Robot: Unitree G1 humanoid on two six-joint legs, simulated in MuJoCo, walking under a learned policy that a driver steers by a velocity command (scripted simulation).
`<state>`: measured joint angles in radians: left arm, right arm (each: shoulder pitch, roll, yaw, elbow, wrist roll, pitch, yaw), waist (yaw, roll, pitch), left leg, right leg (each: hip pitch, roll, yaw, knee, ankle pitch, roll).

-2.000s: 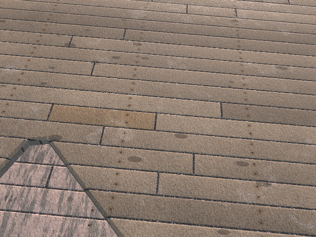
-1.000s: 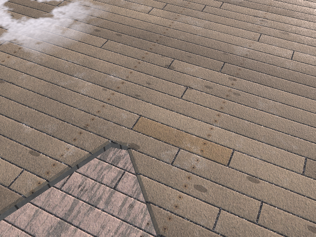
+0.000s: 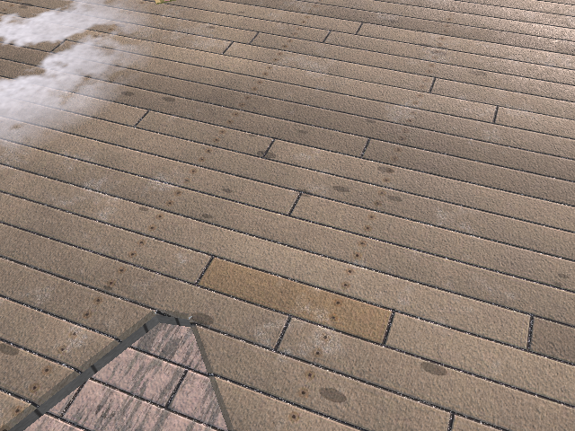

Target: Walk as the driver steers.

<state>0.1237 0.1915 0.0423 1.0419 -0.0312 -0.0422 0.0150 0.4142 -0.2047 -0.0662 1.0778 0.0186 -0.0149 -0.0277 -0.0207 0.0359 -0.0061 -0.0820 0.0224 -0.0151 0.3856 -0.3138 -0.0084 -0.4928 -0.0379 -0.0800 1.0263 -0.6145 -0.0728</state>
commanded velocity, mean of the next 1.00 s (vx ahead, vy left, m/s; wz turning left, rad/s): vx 0.46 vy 0.00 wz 0.00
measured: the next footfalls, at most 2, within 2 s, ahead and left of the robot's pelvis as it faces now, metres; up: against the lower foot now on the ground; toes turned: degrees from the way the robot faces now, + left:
right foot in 0.04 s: +0.07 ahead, -0.11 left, +0.05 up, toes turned -5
left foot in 0.60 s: +0.47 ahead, +0.06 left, +0.05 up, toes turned +2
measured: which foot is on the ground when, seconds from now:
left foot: down 0.00-0.04, up 0.06-0.58, down 0.60-1.00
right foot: up 0.00-0.02, down 0.04-0.62, up 0.64-1.00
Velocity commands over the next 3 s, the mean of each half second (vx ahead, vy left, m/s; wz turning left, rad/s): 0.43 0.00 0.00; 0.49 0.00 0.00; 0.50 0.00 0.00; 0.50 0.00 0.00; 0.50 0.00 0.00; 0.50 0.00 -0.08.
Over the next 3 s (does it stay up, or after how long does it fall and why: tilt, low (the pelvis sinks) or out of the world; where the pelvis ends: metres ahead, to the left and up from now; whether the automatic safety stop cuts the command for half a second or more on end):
stays up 1.61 -0.05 0.05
